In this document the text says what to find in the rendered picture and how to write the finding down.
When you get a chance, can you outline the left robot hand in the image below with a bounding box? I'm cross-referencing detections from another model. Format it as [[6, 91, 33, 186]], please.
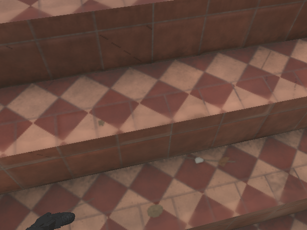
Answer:
[[26, 212, 75, 230]]

